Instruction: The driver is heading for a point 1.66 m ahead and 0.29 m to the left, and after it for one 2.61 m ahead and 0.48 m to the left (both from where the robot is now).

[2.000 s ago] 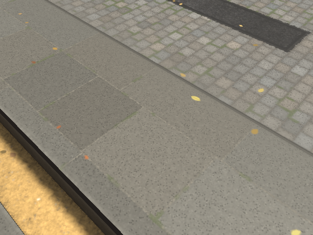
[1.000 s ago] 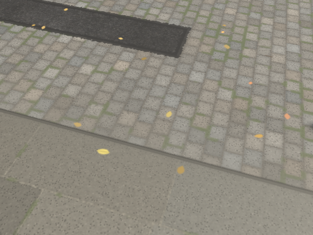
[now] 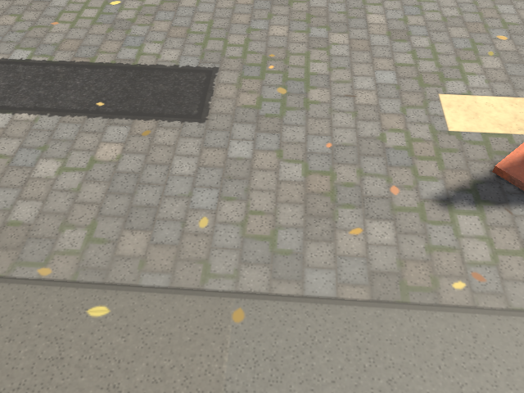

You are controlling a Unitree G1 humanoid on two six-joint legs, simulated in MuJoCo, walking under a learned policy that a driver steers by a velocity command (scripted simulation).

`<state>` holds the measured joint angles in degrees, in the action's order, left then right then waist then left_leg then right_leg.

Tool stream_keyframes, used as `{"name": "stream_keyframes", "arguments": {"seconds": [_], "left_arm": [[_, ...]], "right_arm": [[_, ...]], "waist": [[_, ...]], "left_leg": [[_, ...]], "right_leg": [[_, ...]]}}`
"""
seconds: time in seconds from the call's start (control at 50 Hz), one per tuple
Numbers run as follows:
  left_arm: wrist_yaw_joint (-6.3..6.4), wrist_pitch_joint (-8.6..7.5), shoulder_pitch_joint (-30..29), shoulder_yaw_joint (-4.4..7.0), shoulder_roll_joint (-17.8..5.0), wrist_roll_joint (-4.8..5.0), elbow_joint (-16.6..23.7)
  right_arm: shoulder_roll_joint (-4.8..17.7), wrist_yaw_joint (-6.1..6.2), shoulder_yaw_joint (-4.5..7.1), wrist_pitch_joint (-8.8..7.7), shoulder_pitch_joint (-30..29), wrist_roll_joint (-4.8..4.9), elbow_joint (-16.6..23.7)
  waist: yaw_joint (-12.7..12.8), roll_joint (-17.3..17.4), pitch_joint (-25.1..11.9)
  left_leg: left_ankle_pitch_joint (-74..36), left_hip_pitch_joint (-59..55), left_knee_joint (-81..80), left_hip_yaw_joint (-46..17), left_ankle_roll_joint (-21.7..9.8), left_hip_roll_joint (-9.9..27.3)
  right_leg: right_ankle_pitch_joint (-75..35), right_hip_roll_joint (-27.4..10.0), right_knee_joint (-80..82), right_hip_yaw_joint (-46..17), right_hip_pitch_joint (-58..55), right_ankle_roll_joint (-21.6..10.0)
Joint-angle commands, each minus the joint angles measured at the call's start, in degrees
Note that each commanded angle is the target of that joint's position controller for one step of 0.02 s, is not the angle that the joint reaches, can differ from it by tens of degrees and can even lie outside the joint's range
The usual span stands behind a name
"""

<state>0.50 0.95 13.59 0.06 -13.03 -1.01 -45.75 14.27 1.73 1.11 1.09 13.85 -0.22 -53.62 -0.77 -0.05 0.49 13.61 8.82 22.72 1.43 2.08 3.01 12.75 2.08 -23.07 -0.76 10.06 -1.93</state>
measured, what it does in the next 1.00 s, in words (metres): stands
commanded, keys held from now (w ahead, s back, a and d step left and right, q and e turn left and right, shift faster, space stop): no key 0.92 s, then w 0.08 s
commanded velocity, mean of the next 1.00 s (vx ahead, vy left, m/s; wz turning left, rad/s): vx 0.01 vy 0.00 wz -0.01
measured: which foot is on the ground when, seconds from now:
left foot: down 0.00-1.00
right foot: down 0.00-1.00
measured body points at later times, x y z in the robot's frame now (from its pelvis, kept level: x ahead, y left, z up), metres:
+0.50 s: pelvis +0.00 +0.01 +0.00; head +0.01 +0.02 +0.45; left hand +0.04 +0.27 -0.15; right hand +0.00 -0.24 -0.15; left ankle -0.02 +0.14 -0.74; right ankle -0.01 -0.10 -0.74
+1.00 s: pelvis +0.00 +0.03 +0.00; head +0.01 +0.03 +0.45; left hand -0.01 +0.27 -0.15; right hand -0.03 -0.22 -0.15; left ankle -0.02 +0.14 -0.74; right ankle -0.01 -0.10 -0.74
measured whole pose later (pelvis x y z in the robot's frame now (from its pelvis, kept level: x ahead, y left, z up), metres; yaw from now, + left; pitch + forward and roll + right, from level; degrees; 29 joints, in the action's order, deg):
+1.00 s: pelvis +0.00 +0.03 +0.00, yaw +1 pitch +1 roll +0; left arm 2.6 1.8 18.1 -0.8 -12.1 0.3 -61.8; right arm 11.4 2.5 -1.1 1.7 20.4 0.4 -63.0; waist -0.8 -0.1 -0.4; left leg 14.8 10.0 23.5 1.6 -1.2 0.4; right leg 15.6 -0.3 -24.8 -1.0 11.4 -1.0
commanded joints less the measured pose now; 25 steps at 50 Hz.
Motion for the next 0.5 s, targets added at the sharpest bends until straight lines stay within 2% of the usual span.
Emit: {"name": "stream_keyframes", "arguments": {"seconds": [0.02, 0.26, 0.5], "left_arm": [[0.41, -0.42, 0.86, 1.50, -6.14, 0.06, 1.31], [1.49, 0.24, 3.07, 1.27, -6.77, 0.36, -5.56], [1.78, 0.47, 4.65, 0.60, -6.28, 0.51, -10.40]], "right_arm": [[6.23, 0.19, 1.09, -0.44, 2.10, 0.07, 0.41], [5.81, 0.67, 0.35, 0.16, 4.43, 0.11, -4.99], [4.58, 0.66, -0.81, 0.43, 6.80, -0.02, -7.71]], "waist": [[-0.15, 0.15, -1.25], [-0.15, 0.24, 0.33], [0.00, 0.48, 1.47]], "left_leg": [[-8.76, 1.25, -3.07, -0.83, -3.41, 0.80], [-8.90, 1.41, -4.09, -0.54, -3.88, 0.19], [-8.34, 1.56, -4.86, -0.52, -4.51, -0.40]], "right_leg": [[-15.76, -4.10, 3.25, -3.79, -2.89, -3.55], [-13.85, -3.50, 4.54, -2.38, -2.65, -2.47], [-10.73, -3.31, 5.00, -1.31, -1.14, -1.79]]}}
